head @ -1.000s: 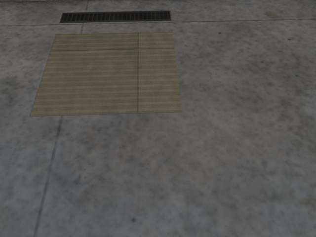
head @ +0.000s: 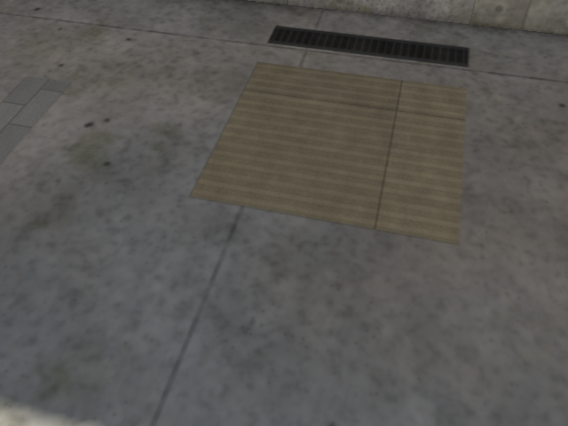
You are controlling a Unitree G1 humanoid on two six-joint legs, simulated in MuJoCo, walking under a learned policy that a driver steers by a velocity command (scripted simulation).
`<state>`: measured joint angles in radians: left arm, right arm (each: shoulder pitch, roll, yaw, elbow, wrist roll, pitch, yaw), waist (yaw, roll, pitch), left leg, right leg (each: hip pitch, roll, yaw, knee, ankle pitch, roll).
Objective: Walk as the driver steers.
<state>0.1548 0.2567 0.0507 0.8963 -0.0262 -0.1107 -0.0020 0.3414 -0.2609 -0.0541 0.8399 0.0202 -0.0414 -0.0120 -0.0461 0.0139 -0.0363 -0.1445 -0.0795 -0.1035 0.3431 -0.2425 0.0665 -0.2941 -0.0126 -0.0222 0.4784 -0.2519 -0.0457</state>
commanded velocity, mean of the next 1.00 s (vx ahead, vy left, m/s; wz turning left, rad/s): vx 0.47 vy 0.00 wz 0.02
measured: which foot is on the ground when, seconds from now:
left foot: down 0.00-0.02, up 0.04-0.48, down 0.50-1.00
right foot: up 0.00-0.00, down 0.02-0.50, up 0.52-1.00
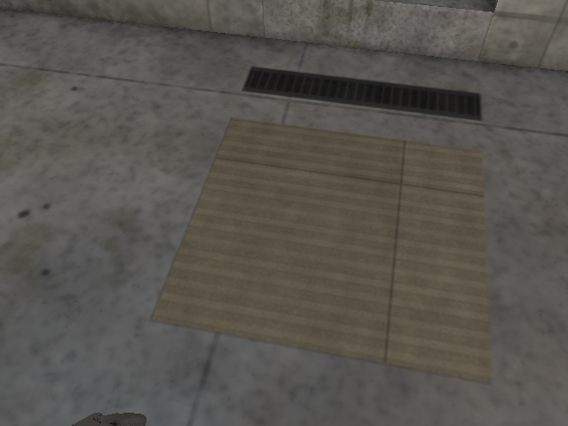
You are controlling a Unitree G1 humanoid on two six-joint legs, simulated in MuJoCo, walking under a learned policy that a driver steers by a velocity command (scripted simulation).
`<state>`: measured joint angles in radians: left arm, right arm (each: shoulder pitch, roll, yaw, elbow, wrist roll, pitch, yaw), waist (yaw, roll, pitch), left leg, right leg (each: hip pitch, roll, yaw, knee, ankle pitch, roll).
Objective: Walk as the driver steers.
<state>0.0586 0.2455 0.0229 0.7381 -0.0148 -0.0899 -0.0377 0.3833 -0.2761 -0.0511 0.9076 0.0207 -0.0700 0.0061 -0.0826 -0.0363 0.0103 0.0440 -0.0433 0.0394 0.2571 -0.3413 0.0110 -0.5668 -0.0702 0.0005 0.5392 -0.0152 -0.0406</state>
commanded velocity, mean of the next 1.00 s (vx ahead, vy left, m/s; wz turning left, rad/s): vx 0.50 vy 0.00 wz -0.20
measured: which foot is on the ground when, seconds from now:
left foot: down 0.00-0.06, up 0.08-0.58, down 0.60-1.00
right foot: up 0.00-0.02, down 0.04-0.62, up 0.64-1.00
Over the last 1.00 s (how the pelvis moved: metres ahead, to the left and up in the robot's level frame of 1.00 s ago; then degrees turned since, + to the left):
0.50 -0.02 -0.01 -1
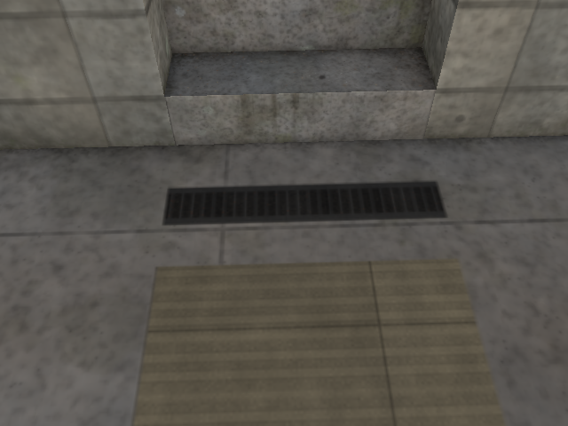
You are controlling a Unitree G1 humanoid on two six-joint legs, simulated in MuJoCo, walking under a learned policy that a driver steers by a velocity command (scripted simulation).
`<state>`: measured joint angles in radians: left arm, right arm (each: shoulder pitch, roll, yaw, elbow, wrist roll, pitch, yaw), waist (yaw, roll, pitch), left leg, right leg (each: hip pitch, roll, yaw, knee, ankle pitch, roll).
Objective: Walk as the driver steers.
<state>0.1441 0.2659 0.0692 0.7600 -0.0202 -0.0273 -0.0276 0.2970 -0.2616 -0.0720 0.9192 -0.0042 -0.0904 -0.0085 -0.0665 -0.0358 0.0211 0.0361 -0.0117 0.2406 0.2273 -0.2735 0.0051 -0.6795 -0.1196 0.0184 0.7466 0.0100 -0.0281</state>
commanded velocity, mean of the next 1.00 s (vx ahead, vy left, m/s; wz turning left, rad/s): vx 0.30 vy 0.00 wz -0.11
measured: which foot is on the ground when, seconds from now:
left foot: down 0.00-0.12, up 0.14-0.58, down 0.60-1.00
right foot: up 0.00-0.12, down 0.14-0.64, up 0.66-1.00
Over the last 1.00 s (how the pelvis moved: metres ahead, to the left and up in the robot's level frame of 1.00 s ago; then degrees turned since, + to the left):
0.53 0.00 0.01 -14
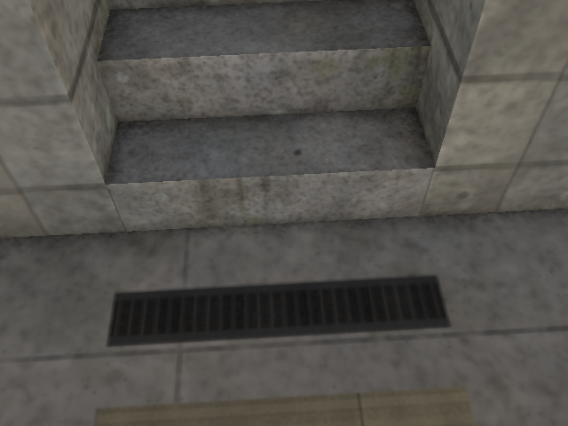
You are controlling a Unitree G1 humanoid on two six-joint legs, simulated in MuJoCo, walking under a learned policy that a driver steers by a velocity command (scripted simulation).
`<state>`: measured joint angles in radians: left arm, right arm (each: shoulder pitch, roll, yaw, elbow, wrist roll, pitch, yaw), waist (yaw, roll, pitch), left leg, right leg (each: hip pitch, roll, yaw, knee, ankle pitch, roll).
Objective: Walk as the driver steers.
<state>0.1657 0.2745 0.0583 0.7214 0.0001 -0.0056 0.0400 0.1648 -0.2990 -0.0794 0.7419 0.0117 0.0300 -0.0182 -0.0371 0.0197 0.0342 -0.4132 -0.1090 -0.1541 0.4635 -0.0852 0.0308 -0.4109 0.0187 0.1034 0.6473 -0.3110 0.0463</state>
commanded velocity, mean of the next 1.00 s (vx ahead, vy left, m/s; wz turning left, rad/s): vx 0.01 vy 0.00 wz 0.20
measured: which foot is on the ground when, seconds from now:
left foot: down 0.00-0.04, up 0.06-0.40, down 0.42-1.00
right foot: up 0.00-0.02, down 0.04-1.00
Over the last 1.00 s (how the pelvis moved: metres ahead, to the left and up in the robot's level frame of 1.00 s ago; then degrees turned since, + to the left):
0.42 -0.09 -0.01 -3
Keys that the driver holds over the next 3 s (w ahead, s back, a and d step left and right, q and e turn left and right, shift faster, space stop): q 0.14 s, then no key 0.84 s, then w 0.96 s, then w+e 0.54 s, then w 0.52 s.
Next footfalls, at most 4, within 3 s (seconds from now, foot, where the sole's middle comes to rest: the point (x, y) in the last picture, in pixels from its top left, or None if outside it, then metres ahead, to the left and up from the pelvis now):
0.04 right None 0.09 -0.13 -0.77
0.42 left None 0.02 0.12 -0.77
1.72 left None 0.45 0.17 -0.77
2.24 right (287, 306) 0.75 0.01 -0.77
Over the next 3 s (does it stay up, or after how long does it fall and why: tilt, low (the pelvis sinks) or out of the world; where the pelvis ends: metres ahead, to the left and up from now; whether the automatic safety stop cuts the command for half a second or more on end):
stays up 0.85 0.08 0.01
